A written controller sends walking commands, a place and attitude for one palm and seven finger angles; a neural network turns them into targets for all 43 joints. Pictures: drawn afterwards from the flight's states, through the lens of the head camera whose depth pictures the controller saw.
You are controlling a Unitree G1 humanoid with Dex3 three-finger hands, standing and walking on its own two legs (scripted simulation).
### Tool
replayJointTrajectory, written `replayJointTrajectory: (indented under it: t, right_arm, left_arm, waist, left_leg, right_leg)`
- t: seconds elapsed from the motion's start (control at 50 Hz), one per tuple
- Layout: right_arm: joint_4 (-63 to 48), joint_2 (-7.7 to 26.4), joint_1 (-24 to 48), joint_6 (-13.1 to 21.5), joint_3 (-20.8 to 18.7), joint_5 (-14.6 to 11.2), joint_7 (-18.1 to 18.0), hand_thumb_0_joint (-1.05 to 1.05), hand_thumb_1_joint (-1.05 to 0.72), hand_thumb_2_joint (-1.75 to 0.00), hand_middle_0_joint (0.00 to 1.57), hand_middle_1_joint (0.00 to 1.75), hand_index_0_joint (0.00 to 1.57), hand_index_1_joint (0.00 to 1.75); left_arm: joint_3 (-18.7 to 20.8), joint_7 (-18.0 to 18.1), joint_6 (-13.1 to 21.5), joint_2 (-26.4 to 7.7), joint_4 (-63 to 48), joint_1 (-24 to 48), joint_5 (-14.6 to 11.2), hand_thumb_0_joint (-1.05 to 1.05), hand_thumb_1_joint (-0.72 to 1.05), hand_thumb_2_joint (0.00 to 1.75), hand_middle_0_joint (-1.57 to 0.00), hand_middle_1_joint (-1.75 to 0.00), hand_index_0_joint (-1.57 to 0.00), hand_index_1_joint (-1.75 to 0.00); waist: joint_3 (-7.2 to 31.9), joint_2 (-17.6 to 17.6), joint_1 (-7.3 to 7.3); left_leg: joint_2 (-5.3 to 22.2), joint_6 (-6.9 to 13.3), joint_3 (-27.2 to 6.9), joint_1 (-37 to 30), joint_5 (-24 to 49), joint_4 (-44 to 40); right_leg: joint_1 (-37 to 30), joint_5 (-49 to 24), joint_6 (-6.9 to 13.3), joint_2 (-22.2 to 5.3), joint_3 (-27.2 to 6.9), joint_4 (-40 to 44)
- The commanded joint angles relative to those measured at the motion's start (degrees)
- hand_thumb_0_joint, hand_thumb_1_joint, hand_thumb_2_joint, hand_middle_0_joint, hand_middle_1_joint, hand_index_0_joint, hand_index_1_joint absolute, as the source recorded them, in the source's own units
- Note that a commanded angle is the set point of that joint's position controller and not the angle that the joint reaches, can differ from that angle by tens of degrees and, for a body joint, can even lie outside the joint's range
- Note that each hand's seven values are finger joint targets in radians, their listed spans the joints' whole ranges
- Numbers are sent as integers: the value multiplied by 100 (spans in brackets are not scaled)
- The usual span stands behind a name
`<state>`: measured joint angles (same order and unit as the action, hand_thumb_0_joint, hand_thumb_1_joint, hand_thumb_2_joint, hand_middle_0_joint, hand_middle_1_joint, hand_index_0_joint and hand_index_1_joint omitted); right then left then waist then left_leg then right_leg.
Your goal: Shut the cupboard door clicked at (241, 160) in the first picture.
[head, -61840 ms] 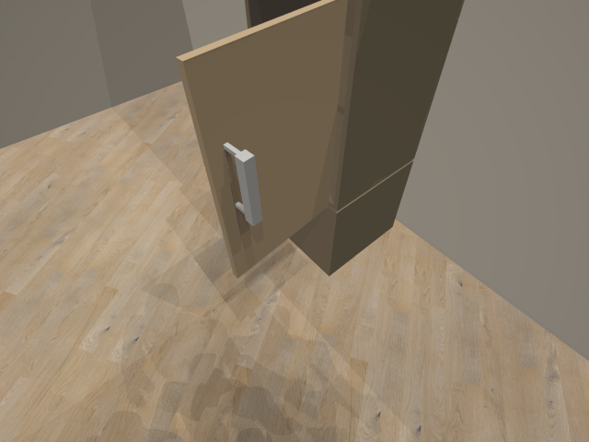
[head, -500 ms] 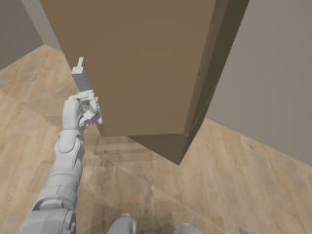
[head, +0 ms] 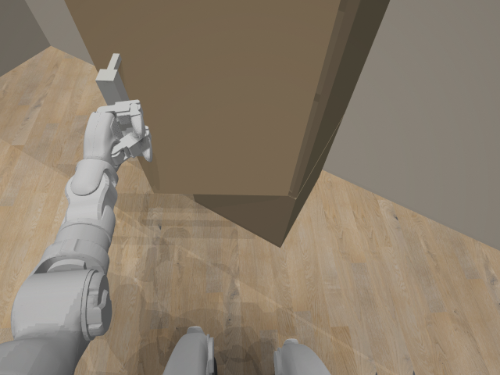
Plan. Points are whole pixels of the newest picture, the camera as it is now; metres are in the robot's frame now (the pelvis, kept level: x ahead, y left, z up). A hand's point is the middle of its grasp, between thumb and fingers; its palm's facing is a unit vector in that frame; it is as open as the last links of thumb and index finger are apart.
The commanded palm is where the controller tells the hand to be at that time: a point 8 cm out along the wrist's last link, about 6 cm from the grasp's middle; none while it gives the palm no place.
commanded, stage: push the door shut along its arc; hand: left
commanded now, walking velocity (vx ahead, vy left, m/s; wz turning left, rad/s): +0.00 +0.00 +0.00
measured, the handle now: (128, 109) +0.54 +0.20 +0.08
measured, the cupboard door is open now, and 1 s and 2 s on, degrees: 30 12 8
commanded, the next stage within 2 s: pull the fist back off the door in 1.22 s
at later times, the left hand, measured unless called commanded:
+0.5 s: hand (153, 110) +0.53 +0.16 +0.09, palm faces -0.17 -0.99 -0.02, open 3.1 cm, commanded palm +0.54 +0.17 +0.08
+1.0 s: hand (192, 84) +0.60 +0.10 +0.09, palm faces -0.31 -0.95 +0.00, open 3.1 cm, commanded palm +0.60 +0.13 +0.08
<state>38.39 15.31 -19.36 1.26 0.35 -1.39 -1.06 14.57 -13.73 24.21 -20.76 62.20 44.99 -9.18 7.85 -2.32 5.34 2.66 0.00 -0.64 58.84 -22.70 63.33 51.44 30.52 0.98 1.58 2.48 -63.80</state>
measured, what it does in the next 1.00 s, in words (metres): stands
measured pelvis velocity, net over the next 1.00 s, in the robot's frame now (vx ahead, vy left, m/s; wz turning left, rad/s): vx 0.00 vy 0.02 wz -0.07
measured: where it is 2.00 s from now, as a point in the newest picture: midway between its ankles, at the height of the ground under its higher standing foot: outside the picture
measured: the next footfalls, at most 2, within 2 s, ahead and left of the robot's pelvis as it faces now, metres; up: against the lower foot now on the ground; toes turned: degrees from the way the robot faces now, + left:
none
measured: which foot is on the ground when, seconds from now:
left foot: down 0.00-1.00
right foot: down 0.00-1.00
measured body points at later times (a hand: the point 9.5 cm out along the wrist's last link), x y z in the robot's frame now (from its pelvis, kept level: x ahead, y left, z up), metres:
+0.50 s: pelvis -0.01 +0.02 -0.02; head +0.13 +0.04 +0.40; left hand +0.54 +0.21 +0.09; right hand -0.01 -0.26 -0.13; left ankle +0.07 +0.12 -0.65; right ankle +0.00 -0.11 -0.65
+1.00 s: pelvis +0.00 +0.02 -0.04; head +0.18 +0.04 +0.38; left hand +0.61 +0.15 +0.09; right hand -0.05 -0.23 -0.13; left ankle +0.07 +0.12 -0.65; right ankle +0.00 -0.11 -0.65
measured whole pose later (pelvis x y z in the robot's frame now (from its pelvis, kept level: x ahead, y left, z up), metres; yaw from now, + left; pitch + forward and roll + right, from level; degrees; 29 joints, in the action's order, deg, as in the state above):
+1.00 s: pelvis +0.00 +0.02 -0.04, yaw -4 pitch +30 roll -6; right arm 37.4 15.3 -23.8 3.4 3.0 1.5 0.7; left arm 18.0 -19.3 13.2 -34.9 77.3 77.5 1.0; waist 7.0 -4.6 16.9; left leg 4.3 1.9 -1.2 77.7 -25.7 73.5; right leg 68.8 31.6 -0.6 3.3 2.5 -70.7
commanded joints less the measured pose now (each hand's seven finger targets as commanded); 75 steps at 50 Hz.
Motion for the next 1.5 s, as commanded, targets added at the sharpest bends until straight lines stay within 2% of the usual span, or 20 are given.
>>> replayJointTrajectory:
  t: [0.0, 0.18, 0.24, 0.34, 0.38, 0.62, 0.68, 0.74, 0.96, 0.98, 1.04, 1.12, 1.16, 1.24, 1.3, 1.32, 1.36, 1.42, 1.46, 1.48]
  right_arm:
    - [-355, 921, -610, 190, -339, -5, -75, 0, -90, -90, 20, 30, 20, 30]
    - [-207, 1020, -910, 293, -314, 30, -44, 0, -90, -90, 20, 30, 20, 30]
    - [-188, 1019, -1001, 324, -311, 49, -17, 0, -90, -90, 20, 30, 20, 30]
    - [-138, 1095, -1149, 362, -287, 70, -10, 0, -90, -90, 20, 30, 20, 30]
    - [-153, 1080, -1159, 374, -289, 80, 18, 0, -90, -90, 20, 30, 20, 30]
    - [-60, 1144, -1423, 368, -247, 157, 58, 0, -90, -90, 20, 30, 20, 30]
    - [-57, 1137, -1493, 376, -262, 197, 76, 0, -90, -90, 20, 30, 20, 30]
    - [-48, 1152, -1567, 353, -239, 219, 74, 0, -90, -90, 20, 30, 20, 30]
    - [-204, 1190, -1794, 241, -176, 292, 92, 0, -90, -90, 20, 30, 20, 30]
    - [-222, 1175, -1786, 213, -166, 295, 104, 0, -90, -90, 20, 30, 20, 30]
    - [-174, 1144, -1838, 197, -198, 277, 89, 0, -90, -90, 20, 30, 20, 30]
    - [-52, 1157, -1915, 201, -206, 254, 32, 0, -90, -90, 20, 30, 20, 30]
    - [-5, 1162, -1908, 251, -220, 251, 8, 0, -90, -90, 20, 30, 20, 30]
    - [160, 1146, -1909, 344, -177, 275, -32, 0, -90, -90, 20, 30, 20, 30]
    - [219, 1162, -1883, 431, -186, 295, -49, 0, -90, -90, 20, 30, 20, 30]
    - [-3, 1009, -2175, 461, -98, 391, 34, 0, -90, -90, 20, 30, 20, 30]
    - [-14, 977, -2180, 443, -158, 512, 248, 0, -90, -90, 20, 30, 20, 30]
    - [-42, 886, -2201, 350, -239, 740, 527, 0, -90, -90, 20, 30, 20, 30]
    - [-15, 942, -2217, 241, -327, 804, 669, 0, -90, -90, 20, 30, 20, 30]
    - [-17, 941, -2200, 187, -361, 799, 714, 0, -90, -90, 20, 30, 20, 30]
  left_arm:
    - [15, -136, 202, -1074, -942, 3317, 37, 0, 90, 90, -130, -150, -130, -150]
    - [-31, -419, 6, -1307, -476, 4101, 132, 0, 90, 90, -130, -150, -130, -150]
    - [-178, -473, -67, -1157, -410, 4387, 146, 0, 90, 90, -130, -150, -130, -150]
    - [63, -485, -176, -1599, -292, 4880, 240, 0, 90, 90, -130, -150, -130, -150]
    - [-117, -520, -216, -1429, -316, 4942, 311, 0, 90, 90, -130, -150, -130, -150]
    - [-146, -544, -524, -1574, 35, 5827, 528, 0, 90, 90, -130, -150, -130, -150]
    - [-170, -563, -526, -1571, -105, 5996, 584, 0, 90, 90, -130, -150, -130, -150]
    - [-65, -576, -628, -1673, 87, 6110, 587, 0, 90, 90, -130, -150, -130, -150]
    - [697, -560, -735, -2934, 199, 6265, 950, 0, 90, 90, -130, -150, -130, -150]
    - [708, -598, -793, -2950, 346, 6024, 975, 0, 90, 90, -130, -150, -130, -150]
    - [494, -737, -847, -2700, 279, 6288, 951, 0, 90, 90, -130, -150, -130, -150]
    - [399, -896, -967, -2734, 304, 6619, 901, 0, 90, 90, -130, -150, -130, -150]
    - [308, -973, -945, -2628, 153, 6787, 852, 0, 90, 90, -130, -150, -130, -150]
    - [71, -1041, -1055, -2326, 348, 7116, 773, 0, 90, 90, -130, -150, -130, -150]
    - [-60, -1074, -1053, -2202, 164, 7361, 767, 0, 90, 90, -130, -150, -130, -150]
    - [1064, 38, -1167, -2373, 6, 7136, 392, 0, 90, 90, -130, -150, -130, -150]
    - [966, 1080, -1239, -1821, 174, 6586, 547, 0, 90, 90, -130, -150, -130, -150]
    - [727, 2397, -894, -1368, -394, 6679, 1201, 0, 90, 90, -130, -150, -130, -150]
    - [380, 2700, -637, -1285, -431, 6674, 1754, 0, 90, 90, -130, -150, -130, -150]
    - [227, 2698, -562, -1155, -430, 6659, 1819, 0, 90, 90, -130, -150, -130, -150]
  waist:
    - [2137, -76, 530]
    - [2388, -486, 721]
    - [2405, -644, 842]
    - [2565, -646, 929]
    - [2719, -961, 922]
    - [2752, -1116, 1235]
    - [3080, -1386, 1219]
    - [2978, -1267, 1310]
    - [3429, -1267, 1241]
    - [3393, -1227, 1192]
    - [3318, -1083, 1358]
    - [3286, -990, 1473]
    - [3406, -1301, 1470]
    - [3088, -1297, 1652]
    - [3315, -1574, 1648]
    - [3477, -1768, 1243]
    - [3464, -1377, 1289]
    - [3407, -1500, 1294]
    - [3545, -1585, 1384]
    - [3514, -1526, 1417]
  left_leg:
    - [-87, 246, -283, -2159, 497, -509]
    - [-28, 230, -446, -2241, 431, -332]
    - [-23, 237, -503, -2364, 493, -272]
    - [11, 252, -548, -2252, 480, -154]
    - [15, 215, -577, -2447, 559, -124]
    - [86, 196, -771, -2546, 774, 72]
    - [88, 170, -840, -2829, 1161, 144]
    - [102, 188, -868, -2756, 1205, 183]
    - [92, 248, -651, -2176, 1716, 506]
    - [72, 247, -612, -2087, 1764, 505]
    - [67, 294, -564, -1971, 1789, 585]
    - [74, 324, -509, -1830, 1631, 637]
    - [86, 301, -547, -2122, 1795, 667]
    - [81, 348, -543, -2065, 1663, 708]
    - [101, 326, -585, -2313, 1726, 755]
    - [180, 266, -662, -2218, 1715, 594]
    - [179, 210, -692, -2139, 1733, 514]
    - [130, 168, -648, -2135, 1609, 469]
    - [124, 127, -706, -2406, 1674, 407]
    - [89, 137, -651, -2414, 1575, 366]
  right_leg:
    - [196, -1087, -11, 80, -272, 1146]
    - [802, -816, 55, 124, -175, 955]
    - [1083, -818, 72, 141, -118, 893]
    - [1219, -764, 77, 160, -105, 793]
    - [1409, -775, 97, 163, -75, 743]
    - [1966, -851, 123, 213, 59, 554]
    - [2037, -1019, 156, 226, 87, 456]
    - [2128, -1034, 153, 247, 121, 421]
    - [1634, -1438, 106, 297, 65, 249]
    - [1497, -1522, 111, 312, 62, 283]
    - [1493, -1677, 79, 336, 27, 307]
    - [1423, -1646, 64, 357, 7, 383]
    - [1647, -1664, 90, 350, 24, 343]
    - [1852, -1535, 92, 362, 54, 407]
    - [2030, -1483, 113, 357, 89, 338]
    - [1746, -1450, 86, 301, 61, 384]
    - [1725, -1438, 14, 299, 145, 338]
    - [1786, -1336, -33, 276, 161, 329]
    - [1878, -1336, 3, 254, 176, 322]
    - [1736, -1347, 7, 265, 145, 430]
